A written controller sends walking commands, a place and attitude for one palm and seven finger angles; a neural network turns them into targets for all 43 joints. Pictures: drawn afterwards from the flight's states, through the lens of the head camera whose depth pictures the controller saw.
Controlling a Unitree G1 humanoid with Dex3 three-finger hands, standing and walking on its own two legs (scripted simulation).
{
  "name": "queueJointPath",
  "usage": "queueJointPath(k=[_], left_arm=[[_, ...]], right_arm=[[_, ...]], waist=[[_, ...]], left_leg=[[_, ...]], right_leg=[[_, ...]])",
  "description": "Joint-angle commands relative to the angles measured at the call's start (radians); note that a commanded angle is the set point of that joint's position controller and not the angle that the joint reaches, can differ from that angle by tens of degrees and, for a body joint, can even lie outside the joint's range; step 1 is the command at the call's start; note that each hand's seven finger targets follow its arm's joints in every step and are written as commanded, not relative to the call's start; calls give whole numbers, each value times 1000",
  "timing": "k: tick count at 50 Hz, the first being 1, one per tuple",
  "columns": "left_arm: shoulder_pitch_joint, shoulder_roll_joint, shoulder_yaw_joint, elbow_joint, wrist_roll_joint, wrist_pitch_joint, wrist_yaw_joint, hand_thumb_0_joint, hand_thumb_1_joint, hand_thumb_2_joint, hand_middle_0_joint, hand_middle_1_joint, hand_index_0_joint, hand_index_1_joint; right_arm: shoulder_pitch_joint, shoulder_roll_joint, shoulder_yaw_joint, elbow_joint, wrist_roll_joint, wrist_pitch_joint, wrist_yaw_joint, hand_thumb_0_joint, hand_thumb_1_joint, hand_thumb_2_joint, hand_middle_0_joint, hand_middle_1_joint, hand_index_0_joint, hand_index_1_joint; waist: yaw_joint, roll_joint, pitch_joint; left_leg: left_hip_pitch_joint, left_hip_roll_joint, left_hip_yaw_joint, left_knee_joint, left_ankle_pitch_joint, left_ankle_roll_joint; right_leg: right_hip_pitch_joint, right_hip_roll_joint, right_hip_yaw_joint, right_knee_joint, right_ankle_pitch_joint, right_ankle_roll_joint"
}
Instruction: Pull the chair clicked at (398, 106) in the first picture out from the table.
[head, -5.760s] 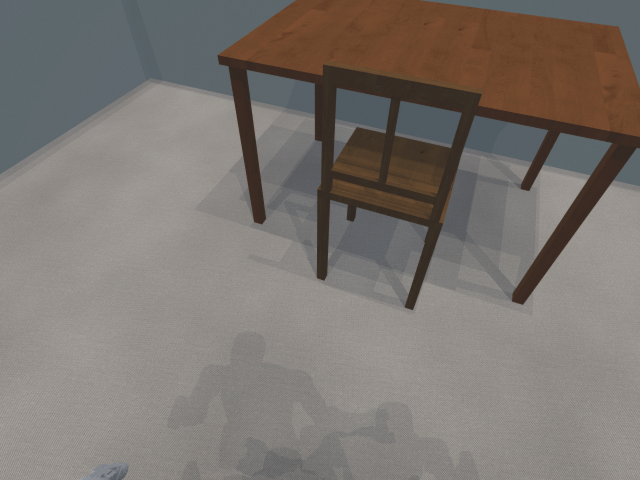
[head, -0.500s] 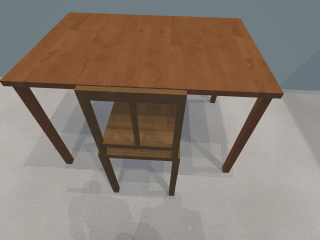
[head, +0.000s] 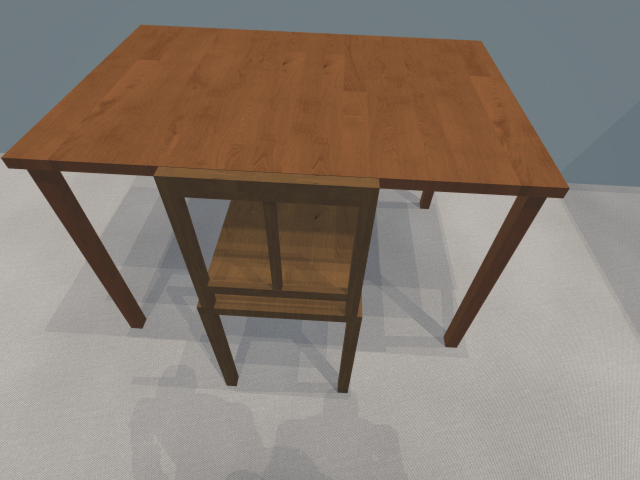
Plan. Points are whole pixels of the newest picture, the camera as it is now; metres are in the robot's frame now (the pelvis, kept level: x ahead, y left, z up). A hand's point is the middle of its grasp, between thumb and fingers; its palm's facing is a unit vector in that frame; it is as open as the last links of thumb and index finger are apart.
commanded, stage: look again from close up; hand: left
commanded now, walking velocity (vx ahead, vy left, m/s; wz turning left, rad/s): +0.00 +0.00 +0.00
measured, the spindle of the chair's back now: (273, 247) +0.54 +0.11 -0.09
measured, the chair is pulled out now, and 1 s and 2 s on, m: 0.00 0.00 0.00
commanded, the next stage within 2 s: none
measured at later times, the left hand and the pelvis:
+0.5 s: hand out of the picture -0.02 +0.18 -0.18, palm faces +0.02 -0.99 -0.16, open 7.4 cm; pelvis -0.01 +0.02 +0.00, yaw +0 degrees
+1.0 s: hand out of the picture -0.06 +0.17 -0.18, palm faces +0.04 -0.99 -0.13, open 7.4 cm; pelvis -0.02 +0.02 +0.00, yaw +0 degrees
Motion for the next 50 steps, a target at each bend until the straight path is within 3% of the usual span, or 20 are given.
queueJointPath(k=[1, 11, 24, 37, 40, 42, 45, 50], left_arm=[[65, 103, 15, -54, 3, -8, 2, 0, 900, 900, -200, -300, -200, -300], [73, 115, 17, -76, 3, -1, -4, 0, 900, 900, -200, -300, -200, -300], [106, 109, 15, -59, 5, 3, -4, 0, 900, 900, -200, -300, -200, -300], [146, 85, 14, -34, 8, 1, -1, 0, 900, 900, -200, -300, -200, -300], [153, 75, 14, -29, 7, 1, -1, 0, 900, 900, -200, -300, -200, -300], [160, 74, 15, -30, 8, 0, -1, 0, 900, 900, -200, -300, -200, -300], [161, 67, 16, -29, 8, 1, -1, 0, 900, 900, -200, -300, -200, -300], [163, 63, 15, -27, 8, -1, 0, 0, 900, 900, -200, -300, -200, -300]], right_arm=[[35, -96, -21, -59, 1, -11, 4, 0, -900, -900, 200, 300, 200, 300], [15, -127, -19, -59, 3, -21, 4, 0, -900, -900, 200, 300, 200, 300], [17, -125, -19, -27, 8, -17, 5, 0, -900, -900, 200, 300, 200, 300], [41, -94, -20, 9, 12, -9, 3, 0, -900, -900, 200, 300, 200, 300], [42, -91, -21, 10, 10, -9, 3, 0, -900, -900, 200, 300, 200, 300], [46, -84, -22, 10, 11, -8, 2, 0, -900, -900, 200, 300, 200, 300], [50, -85, -22, 14, 8, -9, 2, 0, -900, -900, 200, 300, 200, 300], [49, -79, -21, 15, 10, -9, 2, 0, -900, -900, 200, 300, 200, 300]], waist=[[5, -8, 96], [17, -9, 36], [24, -1, 54], [25, -27, 76], [24, -8, 74], [25, -29, 72], [23, 0, 62], [25, -13, 79]], left_leg=[[-52, 85, -134, -141, -48, -5], [-12, 100, -147, -188, -9, 4], [-31, 104, -165, -252, -117, 4], [-46, 100, -160, -257, -158, 4], [-45, 99, -164, -255, -158, 4], [-43, 99, -157, -253, -158, 4], [-38, 103, -165, -259, -162, 4], [-45, 99, -159, -255, -152, 2]], right_leg=[[-106, -79, 95, -94, -33, -56], [-37, -83, 74, -84, 62, -37], [-25, -86, 61, -108, 44, -25], [-44, -84, 61, -127, 8, -24], [-54, -85, 66, -123, 10, -25], [-56, -84, 64, -128, 2, -26], [-58, -82, 65, -117, 10, -26], [-62, -83, 70, -126, 16, -26]])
